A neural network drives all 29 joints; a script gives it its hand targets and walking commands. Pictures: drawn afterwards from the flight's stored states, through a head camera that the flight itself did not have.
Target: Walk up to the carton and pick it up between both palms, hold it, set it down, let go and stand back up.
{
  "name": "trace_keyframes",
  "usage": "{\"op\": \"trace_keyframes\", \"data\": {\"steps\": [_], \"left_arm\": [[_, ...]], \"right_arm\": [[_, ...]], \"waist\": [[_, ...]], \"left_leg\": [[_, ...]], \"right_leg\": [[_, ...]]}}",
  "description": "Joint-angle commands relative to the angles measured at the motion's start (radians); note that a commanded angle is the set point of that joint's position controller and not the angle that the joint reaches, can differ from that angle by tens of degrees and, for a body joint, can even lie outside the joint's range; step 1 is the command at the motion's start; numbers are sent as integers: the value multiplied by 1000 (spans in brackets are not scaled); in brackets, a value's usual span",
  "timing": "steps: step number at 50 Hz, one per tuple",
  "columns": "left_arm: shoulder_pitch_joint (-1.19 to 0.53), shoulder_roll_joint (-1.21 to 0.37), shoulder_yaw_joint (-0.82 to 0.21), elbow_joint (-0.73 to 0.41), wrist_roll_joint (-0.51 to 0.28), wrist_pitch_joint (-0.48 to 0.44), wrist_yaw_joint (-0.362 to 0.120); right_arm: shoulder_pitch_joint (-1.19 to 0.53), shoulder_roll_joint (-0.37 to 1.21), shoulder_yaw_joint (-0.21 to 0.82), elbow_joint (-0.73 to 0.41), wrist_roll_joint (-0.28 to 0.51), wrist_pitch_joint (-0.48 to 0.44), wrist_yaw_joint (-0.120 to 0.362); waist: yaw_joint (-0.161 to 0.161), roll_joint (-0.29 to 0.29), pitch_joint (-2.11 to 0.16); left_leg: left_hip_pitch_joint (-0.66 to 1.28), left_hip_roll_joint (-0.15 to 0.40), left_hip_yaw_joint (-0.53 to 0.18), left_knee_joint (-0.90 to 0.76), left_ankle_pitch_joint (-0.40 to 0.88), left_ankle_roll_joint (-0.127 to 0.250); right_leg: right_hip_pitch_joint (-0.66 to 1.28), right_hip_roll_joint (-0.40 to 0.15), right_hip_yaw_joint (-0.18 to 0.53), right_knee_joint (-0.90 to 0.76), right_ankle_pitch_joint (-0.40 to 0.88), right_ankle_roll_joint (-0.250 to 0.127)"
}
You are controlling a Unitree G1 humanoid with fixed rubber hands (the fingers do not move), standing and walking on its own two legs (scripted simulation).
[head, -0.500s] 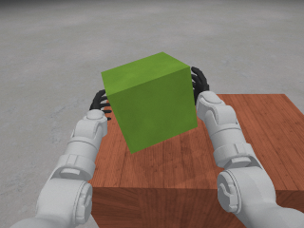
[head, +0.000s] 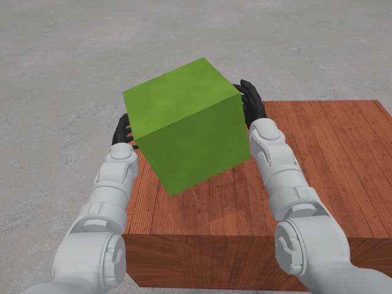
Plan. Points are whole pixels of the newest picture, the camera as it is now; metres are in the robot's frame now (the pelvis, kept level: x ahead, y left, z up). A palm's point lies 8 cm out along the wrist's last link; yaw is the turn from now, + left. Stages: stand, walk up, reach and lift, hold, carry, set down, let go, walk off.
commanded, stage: set down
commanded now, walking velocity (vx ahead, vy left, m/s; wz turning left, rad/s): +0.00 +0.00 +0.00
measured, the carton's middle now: (187, 125) +0.42 +0.03 +0.14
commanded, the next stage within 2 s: none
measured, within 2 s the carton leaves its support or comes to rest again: neither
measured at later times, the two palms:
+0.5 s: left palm (127, 150) +0.40 +0.16 +0.08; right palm (255, 128) +0.42 -0.12 +0.12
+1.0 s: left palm (136, 155) +0.41 +0.15 +0.06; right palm (258, 135) +0.43 -0.14 +0.09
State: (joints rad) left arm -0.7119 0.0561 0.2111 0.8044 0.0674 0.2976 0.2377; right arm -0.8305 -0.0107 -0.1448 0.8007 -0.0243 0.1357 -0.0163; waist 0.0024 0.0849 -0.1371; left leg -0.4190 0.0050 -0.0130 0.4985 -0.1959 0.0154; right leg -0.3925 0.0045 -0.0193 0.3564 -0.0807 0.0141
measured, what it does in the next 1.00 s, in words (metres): stands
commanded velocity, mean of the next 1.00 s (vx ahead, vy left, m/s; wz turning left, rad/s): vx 0.00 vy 0.00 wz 0.00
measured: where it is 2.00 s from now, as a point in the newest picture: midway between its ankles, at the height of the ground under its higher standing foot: outside the picture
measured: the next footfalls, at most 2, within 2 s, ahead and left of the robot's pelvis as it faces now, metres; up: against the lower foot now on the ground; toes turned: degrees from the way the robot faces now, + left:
none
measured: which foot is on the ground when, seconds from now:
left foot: down 0.00-1.00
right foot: down 0.00-1.00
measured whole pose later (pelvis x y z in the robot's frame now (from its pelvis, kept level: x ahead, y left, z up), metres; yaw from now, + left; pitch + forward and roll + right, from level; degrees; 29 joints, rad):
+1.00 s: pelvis +0.03 +0.00 +0.00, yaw +0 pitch +9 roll -2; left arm -0.67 0.01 0.21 0.98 0.07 0.04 0.26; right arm -0.74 -0.01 -0.24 0.94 -0.17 -0.07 0.02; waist 0.00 0.08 -0.14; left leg -0.42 0.01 -0.01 0.49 -0.22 0.01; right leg -0.40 0.01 -0.02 0.36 -0.12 0.01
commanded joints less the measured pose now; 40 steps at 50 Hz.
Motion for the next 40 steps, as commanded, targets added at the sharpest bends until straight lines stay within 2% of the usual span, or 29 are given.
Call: {"op": "trace_keyframes", "data": {"steps": [1, 4, 6, 7, 8, 9, 10, 11, 15, 16, 18, 19, 20, 21, 22, 23, 24, 25, 27, 28, 29, 30, 31, 33, 34, 35, 36, 37, 40], "left_arm": [[-966, -787, -301, -348, -34, -221, -218], [-866, -787, -283, -304, -11, -211, -224], [-839, -805, -298, -321, -12, -218, -226], [-852, -792, -324, -382, -25, -227, -225], [-844, -812, -313, -360, -18, -224, -222], [-860, -815, -332, -384, -28, -230, -217], [-897, -809, -335, -395, -30, -238, -214], [-887, -823, -345, -394, -22, -244, -213], [-904, -849, -362, -383, -30, -260, -199], [-904, -858, -357, -342, -20, -259, -198], [-929, -864, -366, -341, -26, -274, -191], [-902, -870, -360, -321, -16, -279, -186], [-867, -855, -323, -268, 12, -279, -186], [-870, -852, -315, -234, 10, -280, -187], [-850, -855, -306, -219, 11, -278, -189], [-876, -837, -287, -220, 25, -284, -196], [-853, -829, -267, -188, 39, -281, -202], [-903, -819, -279, -224, 27, -295, -203], [-920, -841, -270, -202, 36, -302, -203], [-924, -830, -266, -194, 34, -310, -201], [-946, -842, -268, -208, 32, -321, -200], [-969, -845, -265, -203, 36, -340, -196], [-979, -851, -302, -257, 21, -352, -188], [-957, -847, -266, -183, 45, -361, -182], [-983, -857, -273, -201, 44, -364, -180], [-964, -846, -274, -189, 45, -368, -180], [-956, -843, -259, -160, 51, -372, -184], [-971, -839, -250, -152, 66, -375, -185], [-926, -829, -203, -97, 81, -388, -184]], "right_arm": [[-607, 740, 292, -57, 46, -76, 54], [-575, 724, 303, -84, 40, -74, 48], [-558, 720, 305, -87, 40, -86, 49], [-539, 724, 325, -99, 54, -86, 49], [-537, 714, 311, -105, 42, -90, 47], [-544, 715, 323, -105, 44, -90, 47], [-560, 716, 329, -113, 34, -98, 46], [-575, 720, 322, -118, 37, -112, 48], [-589, 696, 301, -119, 24, -135, 60], [-609, 680, 285, -114, 12, -140, 64], [-607, 672, 256, -79, -10, -150, 74], [-623, 680, 274, -114, -7, -162, 76], [-623, 695, 276, -90, -16, -162, 76], [-638, 660, 245, -91, -34, -162, 81], [-638, 654, 236, -88, -38, -164, 85], [-589, 662, 198, -28, -69, -156, 86], [-577, 648, 177, 7, -82, -151, 92], [-574, 666, 178, 17, -87, -157, 92], [-595, 670, 162, 22, -100, -171, 101], [-603, 666, 147, 36, -101, -173, 105], [-603, 670, 142, 43, -108, -182, 111], [-628, 683, 149, 33, -104, -200, 118], [-606, 693, 154, 55, -99, -208, 122], [-624, 677, 129, 72, -129, -221, 128], [-625, 672, 111, 73, -131, -223, 129], [-624, 686, 119, 75, -129, -231, 134], [-634, 669, 108, 76, -135, -234, 131], [-632, 653, 74, 102, -148, -238, 136], [-634, 657, 81, 106, -167, -253, 142]], "waist": [[-47, -42, -726], [-39, -54, -678], [-41, -28, -700], [-50, -41, -723], [-62, -38, -728], [-55, -36, -747], [-53, -37, -730], [-56, -11, -764], [-68, -3, -761], [-58, -11, -723], [-69, 3, -728], [-41, -13, -750], [-17, -39, -741], [-30, -25, -707], [-34, -39, -675], [-47, -43, -648], [-41, -40, -603], [-41, -41, -615], [-41, -33, -612], [-28, -34, -613], [-39, -19, -629], [-21, -9, -671], [-35, 5, -722], [-15, -7, -669], [-35, 0, -682], [-16, -8, -657], [-30, -25, -628], [-33, -6, -616], [7, -53, -607]], "left_leg": [[251, -17, -11, -128, 292, -83], [251, -23, -7, -118, 338, -87], [292, -20, -15, -106, 409, -95], [299, -23, -14, -98, 432, -97], [319, -12, -26, -83, 469, -107], [312, -18, -21, -78, 481, -109], [297, -17, -19, -78, 465, -107], [299, -17, -21, -73, 480, -114], [355, 0, -32, -65, 495, -124], [356, 0, -38, -74, 465, -120], [345, 2, -36, -74, 430, -127], [344, 3, -35, -75, 404, -116], [309, -2, -15, -75, 389, -108], [288, 0, -24, -96, 328, -106], [278, -1, -26, -107, 309, -100], [259, -5, -16, -113, 275, -100], [264, -1, -13, -133, 243, -99], [251, -4, -1, -129, 246, -96], [230, -2, -12, -138, 201, -97], [241, 4, -12, -137, 193, -95], [236, -2, -5, -140, 180, -97], [240, 0, 0, -125, 176, -102], [272, 5, -4, -112, 256, -111], [228, 6, 4, -124, 214, -107], [257, 12, -6, -123, 207, -112], [254, 17, 5, -124, 232, -110], [247, 14, 2, -121, 203, -105], [227, 10, 9, -132, 156, -108], [184, 8, 14, -140, 129, -91]], "right_leg": [[499, 57, -24, 7, 208, -27], [504, 61, -29, 8, 253, -22], [497, 67, -33, 10, 289, -28], [515, 67, -26, 16, 320, -28], [492, 72, -31, 17, 314, -28], [506, 67, -29, 16, 336, -31], [499, 72, -35, 19, 310, -25], [487, 71, -35, 25, 333, -30], [377, 80, -49, 4, 241, -41], [338, 83, -48, -2, 189, -43], [312, 83, -56, -5, 151, -47], [313, 79, -48, -4, 145, -51], [331, 76, -39, -1, 150, -48], [330, 73, -45, -5, 126, -52], [331, 73, -47, -13, 121, -49], [347, 67, -40, -9, 115, -48], [338, 66, -44, -13, 82, -47], [351, 62, -41, -10, 88, -47], [332, 60, -42, -4, 55, -47], [322, 60, -36, -7, 44, -46], [310, 56, -37, -12, 35, -53], [292, 59, -37, 0, 26, -46], [287, 60, -40, 3, 69, -55], [277, 59, -42, 3, 43, -57], [247, 64, -50, -5, 20, -55], [249, 66, -46, -5, 36, -54], [247, 63, -32, -2, 28, -51], [241, 59, -43, -6, -4, -57], [270, 53, -31, 3, 3, -52]]}}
